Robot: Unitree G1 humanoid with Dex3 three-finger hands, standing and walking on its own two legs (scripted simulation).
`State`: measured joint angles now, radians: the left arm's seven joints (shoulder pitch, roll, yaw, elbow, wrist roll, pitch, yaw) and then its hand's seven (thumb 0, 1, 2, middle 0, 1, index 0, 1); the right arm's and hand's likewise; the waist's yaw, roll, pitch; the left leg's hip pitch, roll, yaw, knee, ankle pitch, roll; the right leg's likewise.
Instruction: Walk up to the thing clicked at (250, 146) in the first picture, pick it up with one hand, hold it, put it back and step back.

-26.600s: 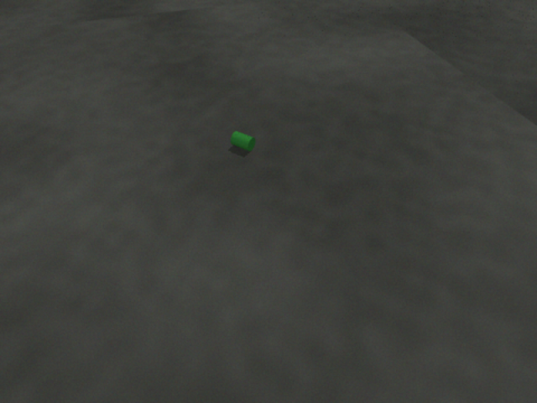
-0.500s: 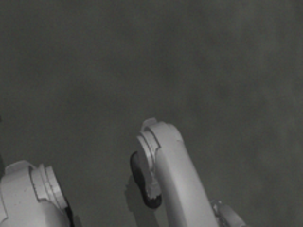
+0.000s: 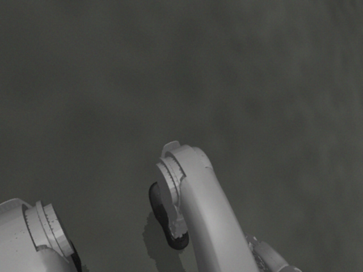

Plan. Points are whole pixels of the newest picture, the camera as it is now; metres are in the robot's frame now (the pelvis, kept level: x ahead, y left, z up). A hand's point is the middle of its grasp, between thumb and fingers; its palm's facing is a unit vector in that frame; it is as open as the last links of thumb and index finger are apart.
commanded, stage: open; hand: left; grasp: from above
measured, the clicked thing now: out of the picture +0.47 +0.34 -0.27
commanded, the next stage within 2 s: withdraw in 1.02 s
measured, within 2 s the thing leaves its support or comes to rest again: rests again in 0.46 s
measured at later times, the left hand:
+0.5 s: hand out of the picture +0.47 +0.33 -0.22, palm faces -0.44 -0.12 -0.89, open 11.0 cm
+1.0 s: hand out of the picture +0.47 +0.33 -0.23, palm faces -0.45 -0.12 -0.88, open 13.3 cm
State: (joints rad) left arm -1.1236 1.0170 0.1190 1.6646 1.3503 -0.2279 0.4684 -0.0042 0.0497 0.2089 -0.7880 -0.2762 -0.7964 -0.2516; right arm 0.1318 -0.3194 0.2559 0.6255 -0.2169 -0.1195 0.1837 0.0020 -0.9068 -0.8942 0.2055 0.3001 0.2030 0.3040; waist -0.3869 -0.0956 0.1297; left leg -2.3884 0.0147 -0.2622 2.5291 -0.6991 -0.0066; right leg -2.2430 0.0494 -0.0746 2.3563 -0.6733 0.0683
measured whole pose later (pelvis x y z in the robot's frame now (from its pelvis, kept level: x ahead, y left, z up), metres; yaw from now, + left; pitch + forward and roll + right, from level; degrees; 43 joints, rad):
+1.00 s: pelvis +0.00 +0.00 +0.00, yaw -1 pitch +30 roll -15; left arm -1.11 1.05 0.10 1.64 1.32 -0.25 0.47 0.00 -0.35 0.86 -0.21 -0.87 -0.22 -0.87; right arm 0.12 -0.34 0.28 0.62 -0.23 -0.13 0.18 0.00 -0.90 -0.89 0.21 0.30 0.20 0.30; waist -0.38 -0.11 0.15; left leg -2.38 0.01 -0.29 2.53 -0.70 -0.03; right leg -2.24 0.05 -0.10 2.35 -0.66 0.08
